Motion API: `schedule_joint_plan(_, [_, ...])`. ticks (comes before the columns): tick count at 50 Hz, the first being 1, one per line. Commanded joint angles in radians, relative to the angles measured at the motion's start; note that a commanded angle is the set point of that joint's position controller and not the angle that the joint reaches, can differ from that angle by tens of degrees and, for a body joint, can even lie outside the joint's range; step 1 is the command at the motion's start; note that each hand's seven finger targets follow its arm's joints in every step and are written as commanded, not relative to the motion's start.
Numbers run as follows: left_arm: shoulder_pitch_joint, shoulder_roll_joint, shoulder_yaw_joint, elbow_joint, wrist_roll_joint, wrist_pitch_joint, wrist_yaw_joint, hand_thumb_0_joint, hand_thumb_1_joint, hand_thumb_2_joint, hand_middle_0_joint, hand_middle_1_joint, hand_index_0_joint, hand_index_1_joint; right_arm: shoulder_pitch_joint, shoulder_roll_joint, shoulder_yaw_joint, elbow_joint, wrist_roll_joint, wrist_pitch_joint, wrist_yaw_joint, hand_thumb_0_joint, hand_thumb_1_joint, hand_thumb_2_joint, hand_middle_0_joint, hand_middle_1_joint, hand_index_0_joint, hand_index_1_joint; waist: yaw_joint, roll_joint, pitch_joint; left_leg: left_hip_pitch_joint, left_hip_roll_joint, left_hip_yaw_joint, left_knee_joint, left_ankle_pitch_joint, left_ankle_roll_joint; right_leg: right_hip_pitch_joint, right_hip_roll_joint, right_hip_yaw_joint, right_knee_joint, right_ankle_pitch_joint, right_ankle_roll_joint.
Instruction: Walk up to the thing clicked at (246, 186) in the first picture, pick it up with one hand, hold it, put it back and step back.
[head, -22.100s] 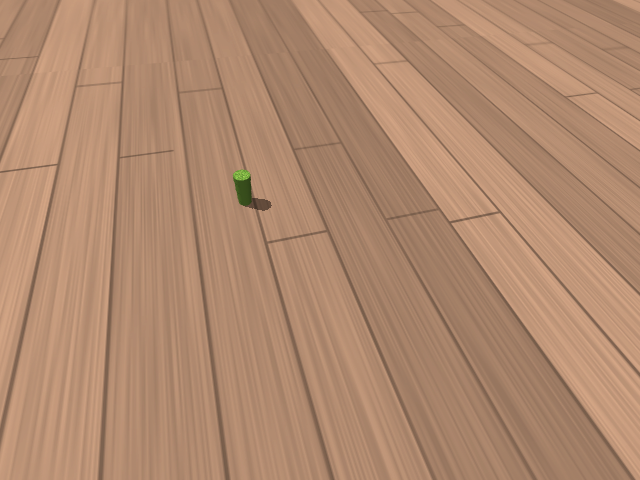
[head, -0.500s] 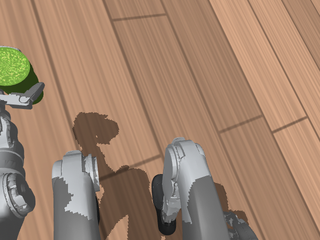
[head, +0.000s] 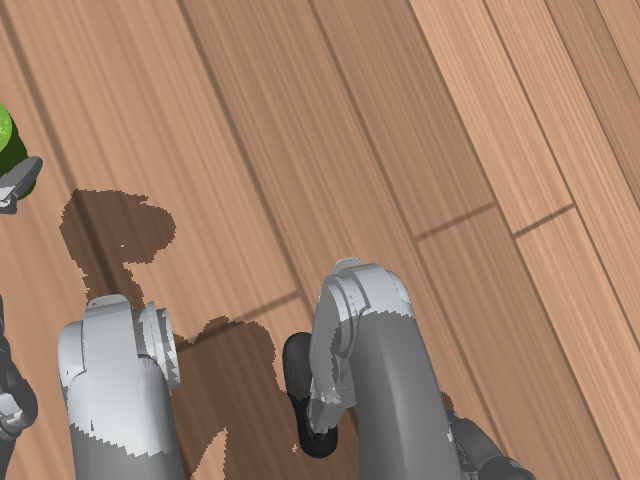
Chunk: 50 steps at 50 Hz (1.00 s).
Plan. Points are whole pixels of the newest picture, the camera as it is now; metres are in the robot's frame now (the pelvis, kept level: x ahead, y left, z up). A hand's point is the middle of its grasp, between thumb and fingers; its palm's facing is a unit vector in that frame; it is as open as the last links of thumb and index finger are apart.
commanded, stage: crouch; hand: left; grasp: from the side
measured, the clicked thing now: out of the picture +0.48 +0.28 -0.12
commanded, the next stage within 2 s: lower in 0.10 s
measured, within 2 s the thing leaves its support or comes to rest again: rests again in 1.80 s
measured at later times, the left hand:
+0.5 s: hand (11, 166) +0.48 +0.27 -0.15, palm faces +0.32 -0.95 -0.01, open 9.7 cm
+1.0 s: hand (22, 171) +0.49 +0.27 -0.19, palm faces +0.34 -0.94 -0.02, open 9.7 cm
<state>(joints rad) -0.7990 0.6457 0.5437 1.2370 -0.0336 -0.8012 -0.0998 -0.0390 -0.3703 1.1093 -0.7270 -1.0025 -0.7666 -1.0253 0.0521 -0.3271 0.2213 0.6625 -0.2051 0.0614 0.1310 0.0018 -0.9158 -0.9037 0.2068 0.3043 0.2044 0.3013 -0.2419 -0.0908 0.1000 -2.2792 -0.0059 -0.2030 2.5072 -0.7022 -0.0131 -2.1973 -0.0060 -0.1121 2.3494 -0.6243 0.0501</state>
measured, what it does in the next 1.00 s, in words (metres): stands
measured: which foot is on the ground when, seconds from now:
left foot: down 0.00-1.00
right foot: down 0.00-1.00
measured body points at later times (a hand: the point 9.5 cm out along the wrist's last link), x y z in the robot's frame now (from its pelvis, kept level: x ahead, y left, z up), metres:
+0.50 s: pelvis -0.01 +0.00 -0.01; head +0.25 +0.13 +0.33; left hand +0.46 +0.32 -0.15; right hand +0.09 -0.27 -0.08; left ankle +0.08 +0.12 -0.28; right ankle +0.12 -0.13 -0.28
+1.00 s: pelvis -0.01 +0.01 -0.02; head +0.26 +0.16 +0.31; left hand +0.47 +0.32 -0.18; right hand +0.10 -0.26 -0.06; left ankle +0.08 +0.12 -0.28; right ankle +0.12 -0.13 -0.28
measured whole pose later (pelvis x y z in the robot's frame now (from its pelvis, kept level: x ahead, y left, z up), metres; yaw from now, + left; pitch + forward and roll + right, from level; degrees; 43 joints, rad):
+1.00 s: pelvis -0.01 +0.01 -0.02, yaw -5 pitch +18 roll -17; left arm -0.83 0.90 0.54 1.49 -0.02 -0.99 0.01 -0.04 -0.37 1.11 -0.73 -0.99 -0.77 -1.02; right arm -0.10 -0.37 0.48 0.56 -0.33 0.09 0.13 0.00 -0.91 -0.90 0.21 0.30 0.21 0.30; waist -0.32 -0.23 0.29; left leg -2.24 -0.01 -0.33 2.62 -0.73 -0.01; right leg -2.12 0.03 -0.21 2.36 -0.60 0.08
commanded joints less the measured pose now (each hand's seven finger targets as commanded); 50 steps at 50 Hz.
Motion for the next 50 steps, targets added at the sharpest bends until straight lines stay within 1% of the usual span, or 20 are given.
schedule_joint_plan(1, [-0.297, 0.231, 0.015, -0.198, -0.010, -0.084, 0.001, 0.000, 0.278, 1.247, -1.267, -1.370, -1.277, -1.373, 0.145, -0.304, -0.074, -0.015, -0.010, 0.007, -0.010, 0.000, -0.911, -0.908, 0.200, 0.300, 0.200, 0.300, -0.044, 0.387, -0.663, 0.443, 0.031, 0.058, -0.303, 0.150, 0.004, 0.348, 0.035, -0.095, -0.164, 0.161, -0.072])
schedule_joint_plan(2, [-0.293, 0.242, 0.029, -0.208, -0.012, -0.088, 0.007, 0.000, 0.277, 1.257, -1.264, -1.373, -1.273, -1.377, 0.147, -0.306, -0.069, -0.016, -0.014, 0.010, -0.009, 0.000, -0.908, -0.908, 0.200, 0.300, 0.200, 0.300, -0.042, 0.392, -0.677, 0.455, 0.032, 0.058, -0.299, 0.166, 0.003, 0.363, 0.037, -0.096, -0.164, 0.175, -0.071])
schedule_joint_plan(9, [-0.282, 0.249, 0.013, -0.154, -0.015, -0.104, 0.012, 0.000, 0.268, 1.242, -1.264, -1.364, -1.272, -1.368, 0.130, -0.316, -0.040, -0.020, -0.028, 0.015, -0.007, 0.000, -0.916, -0.910, 0.200, 0.300, 0.200, 0.300, -0.069, 0.385, -0.650, 0.425, 0.033, 0.055, -0.266, 0.176, 0.006, 0.401, 0.042, -0.101, -0.160, 0.194, -0.064])
schedule_joint_plan(10, [-0.270, 0.265, 0.026, -0.155, -0.010, -0.105, 0.015, 0.000, 0.269, 1.241, -1.279, -1.368, -1.286, -1.372, 0.123, -0.317, -0.037, -0.025, -0.030, 0.016, -0.007, 0.000, -0.915, -0.909, 0.200, 0.300, 0.200, 0.300, -0.057, 0.390, -0.639, 0.430, 0.034, 0.053, -0.273, 0.177, 0.004, 0.386, 0.042, -0.103, -0.159, 0.191, -0.068])
schedule_joint_plan(12, [-0.263, 0.264, 0.007, -0.115, 0.003, -0.103, 0.016, 0.000, 0.200, 1.242, -1.292, -1.410, -1.304, -1.411, 0.118, -0.324, -0.032, -0.026, -0.033, 0.021, -0.005, 0.000, -0.917, -0.909, 0.199, 0.300, 0.199, 0.300, -0.074, 0.406, -0.608, 0.430, 0.037, 0.047, -0.274, 0.163, 0.002, 0.366, 0.044, -0.109, -0.155, 0.178, -0.070])
schedule_joint_plan(14, [-0.229, 0.242, 0.012, -0.048, -0.006, -0.104, 0.026, 0.000, 0.189, 1.225, -1.294, -1.404, -1.308, -1.403, 0.107, -0.328, -0.018, -0.038, -0.036, 0.021, -0.003, 0.000, -0.920, -0.908, 0.199, 0.300, 0.199, 0.300, -0.090, 0.353, -0.571, 0.386, 0.036, 0.040, -0.262, 0.136, 0.008, 0.374, 0.047, -0.119, -0.161, 0.164, -0.066])
schedule_joint_plan(17, [-0.243, 0.265, 0.030, -0.026, -0.024, -0.124, 0.040, 0.000, 0.197, 1.214, -1.260, -1.384, -1.277, -1.380, 0.096, -0.337, 0.005, -0.052, -0.042, 0.022, -0.002, 0.000, -0.916, -0.907, 0.199, 0.300, 0.199, 0.300, -0.098, 0.334, -0.570, 0.389, 0.036, 0.030, -0.248, 0.143, 0.010, 0.393, 0.051, -0.128, -0.162, 0.174, -0.062])
schedule_joint_plan(19, [-0.267, 0.288, 0.026, -0.037, -0.015, -0.146, 0.044, 0.000, 0.222, 1.220, -1.267, -1.388, -1.285, -1.382, 0.081, -0.348, 0.017, -0.058, -0.050, 0.023, -0.002, 0.000, -0.913, -0.906, 0.199, 0.300, 0.199, 0.300, -0.110, 0.362, -0.558, 0.429, 0.042, 0.011, -0.258, 0.154, 0.003, 0.373, 0.048, -0.139, -0.146, 0.181, -0.063])
schedule_joint_plan(22, [-0.291, 0.358, 0.032, -0.023, 0.008, -0.177, 0.056, 0.000, 0.211, 1.202, -1.253, -1.368, -1.270, -1.363, 0.052, -0.352, 0.035, -0.061, -0.061, 0.023, -0.004, 0.000, -0.915, -0.906, 0.199, 0.300, 0.199, 0.300, -0.115, 0.378, -0.536, 0.407, 0.046, 0.013, -0.244, 0.131, 0.006, 0.379, 0.054, -0.138, -0.143, 0.163, -0.064])
schedule_joint_plan(24, [-0.297, 0.354, 0.031, -0.020, 0.002, -0.197, 0.061, 0.000, 0.190, 1.199, -1.238, -1.363, -1.256, -1.357, 0.038, -0.355, 0.053, -0.068, -0.073, 0.023, -0.004, 0.000, -0.917, -0.906, 0.199, 0.300, 0.199, 0.300, -0.128, 0.389, -0.532, 0.426, 0.049, 0.006, -0.240, 0.128, 0.003, 0.384, 0.055, -0.144, -0.143, 0.168, -0.060])
schedule_joint_plan(25, [-0.311, 0.386, 0.044, -0.022, 0.004, -0.207, 0.067, 0.000, 0.197, 1.184, -1.235, -1.345, -1.251, -1.341, 0.029, -0.362, 0.056, -0.067, -0.075, 0.022, -0.003, 0.000, -0.918, -0.906, 0.199, 0.300, 0.199, 0.300, -0.124, 0.416, -0.519, 0.430, 0.051, 0.005, -0.246, 0.116, 0.000, 0.371, 0.055, -0.145, -0.139, 0.155, -0.063])
schedule_joint_plan(27, [-0.303, 0.406, 0.059, -0.007, -0.001, -0.220, 0.074, 0.000, 0.162, 1.178, -1.231, -1.342, -1.247, -1.338, 0.022, -0.368, 0.070, -0.073, -0.083, 0.023, -0.005, 0.000, -0.921, -0.907, 0.199, 0.300, 0.199, 0.300, -0.126, 0.420, -0.521, 0.443, 0.053, -0.002, -0.240, 0.122, -0.002, 0.377, 0.058, -0.152, -0.136, 0.162, -0.062])
schedule_joint_plan(30, [-0.274, 0.388, 0.040, 0.041, -0.005, -0.228, 0.073, 0.000, 0.188, 1.194, -1.216, -1.343, -1.232, -1.339, 0.010, -0.373, 0.087, -0.073, -0.094, 0.024, -0.006, 0.000, -0.918, -0.907, 0.199, 0.300, 0.199, 0.300, -0.142, 0.422, -0.510, 0.443, 0.053, -0.002, -0.224, 0.143, -0.001, 0.400, 0.061, -0.157, -0.138, 0.189, -0.058])
schedule_joint_plan(34, [-0.264, 0.387, -0.003, 0.060, 0.015, -0.227, 0.068, 0.000, 0.188, 1.212, -1.233, -1.374, -1.251, -1.368, 0.011, -0.378, 0.104, -0.068, -0.105, 0.028, -0.010, 0.000, -0.921, -0.907, 0.200, 0.300, 0.200, 0.300, -0.158, 0.423, -0.494, 0.448, 0.057, -0.011, -0.218, 0.187, -0.004, 0.421, 0.061, -0.166, -0.134, 0.229, -0.053])
schedule_joint_plan(35, [-0.243, 0.396, 0.008, 0.060, 0.015, -0.227, 0.070, 0.000, 0.178, 1.207, -1.235, -1.372, -1.252, -1.367, 0.006, -0.382, 0.103, -0.071, -0.105, 0.028, -0.010, 0.000, -0.920, -0.907, 0.200, 0.300, 0.199, 0.300, -0.149, 0.420, -0.500, 0.466, 0.060, -0.017, -0.218, 0.203, -0.006, 0.417, 0.063, -0.169, -0.130, 0.238, -0.055])
schedule_joint_plan(36, [-0.253, 0.391, 0.002, 0.061, 0.014, -0.228, 0.073, 0.000, 0.180, 1.209, -1.250, -1.383, -1.270, -1.375, -0.002, -0.385, 0.109, -0.077, -0.107, 0.031, -0.011, 0.000, -0.920, -0.906, 0.200, 0.300, 0.200, 0.300, -0.158, 0.427, -0.493, 0.478, 0.062, -0.028, -0.225, 0.208, -0.010, 0.404, 0.063, -0.180, -0.127, 0.237, -0.055])
schedule_joint_plan(39, [-0.242, 0.410, 0.026, 0.067, -0.006, -0.236, 0.084, 0.000, 0.144, 1.185, -1.222, -1.357, -1.242, -1.350, -0.002, -0.397, 0.119, -0.079, -0.110, 0.038, -0.010, 0.000, -0.918, -0.906, 0.200, 0.300, 0.199, 0.300, -0.159, 0.434, -0.497, 0.486, 0.063, -0.037, -0.222, 0.216, -0.011, 0.430, 0.068, -0.187, -0.125, 0.247, -0.053])
schedule_joint_plan(41, [-0.253, 0.409, 0.024, 0.074, -0.012, -0.241, 0.091, 0.000, 0.201, 1.195, -1.206, -1.347, -1.225, -1.340, -0.029, -0.396, 0.127, -0.087, -0.110, 0.036, -0.010, 0.000, -0.913, -0.905, 0.200, 0.300, 0.199, 0.300, -0.163, 0.420, -0.468, 0.464, 0.064, -0.044, -0.217, 0.201, -0.009, 0.414, 0.069, -0.190, -0.122, 0.238, -0.052])
schedule_joint_plan(45, [-0.292, 0.425, 0.007, 0.084, -0.001, -0.263, 0.107, 0.000, 0.219, 1.220, -1.227, -1.366, -1.246, -1.359, -0.044, -0.394, 0.145, -0.093, -0.122, 0.037, -0.012, 0.000, -0.912, -0.905, 0.200, 0.300, 0.199, 0.300, -0.187, 0.411, -0.440, 0.443, 0.066, -0.048, -0.205, 0.176, -0.005, 0.419, 0.074, -0.197, -0.132, 0.231, -0.048])
schedule_joint_plan(50, [-0.284, 0.458, -0.011, 0.110, 0.021, -0.276, 0.110, 0.000, 0.225, 1.215, -1.225, -1.363, -1.245, -1.355, -0.066, -0.400, 0.159, -0.095, -0.134, 0.043, -0.015, 0.000, -0.907, -0.903, 0.200, 0.300, 0.200, 0.300, -0.190, 0.430, -0.413, 0.448, 0.071, -0.052, -0.211, 0.149, -0.008, 0.411, 0.077, -0.203, -0.135, 0.207, -0.048])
